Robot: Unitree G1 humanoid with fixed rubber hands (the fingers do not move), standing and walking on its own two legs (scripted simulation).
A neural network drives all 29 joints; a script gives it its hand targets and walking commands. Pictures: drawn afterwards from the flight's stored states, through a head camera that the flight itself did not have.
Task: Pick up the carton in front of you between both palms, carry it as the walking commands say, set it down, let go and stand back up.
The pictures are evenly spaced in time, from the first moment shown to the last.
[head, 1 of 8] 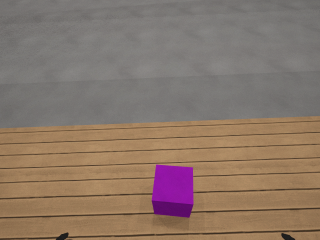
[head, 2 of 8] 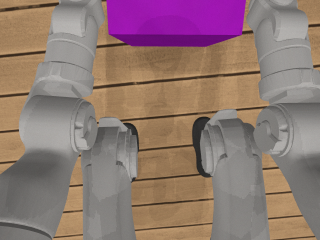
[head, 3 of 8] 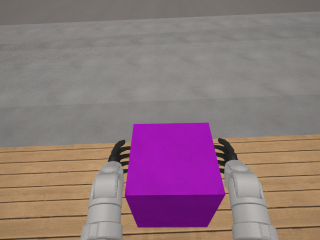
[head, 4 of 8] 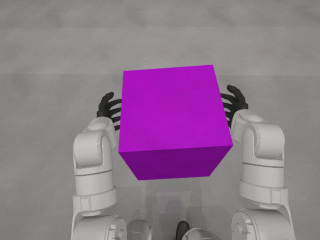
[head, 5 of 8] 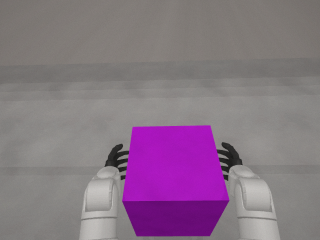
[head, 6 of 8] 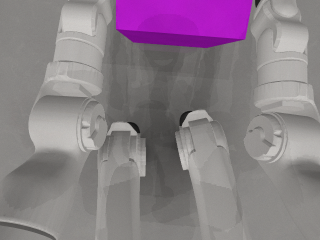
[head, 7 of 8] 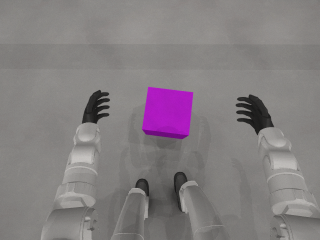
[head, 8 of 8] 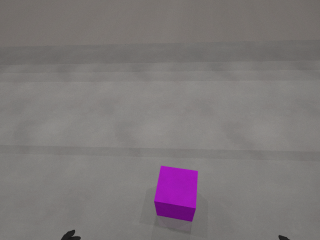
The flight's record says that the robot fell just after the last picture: no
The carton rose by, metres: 0.68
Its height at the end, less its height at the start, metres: -0.09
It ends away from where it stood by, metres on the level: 2.78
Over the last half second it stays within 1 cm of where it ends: yes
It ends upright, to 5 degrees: yes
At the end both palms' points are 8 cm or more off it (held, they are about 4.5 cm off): yes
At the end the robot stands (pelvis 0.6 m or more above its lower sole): yes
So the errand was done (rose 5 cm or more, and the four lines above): yes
